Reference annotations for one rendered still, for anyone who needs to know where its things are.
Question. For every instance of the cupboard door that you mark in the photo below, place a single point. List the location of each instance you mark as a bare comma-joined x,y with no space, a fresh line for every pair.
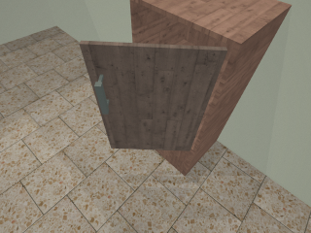
157,93

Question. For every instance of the handle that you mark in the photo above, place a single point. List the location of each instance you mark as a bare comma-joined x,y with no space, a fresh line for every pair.
101,96

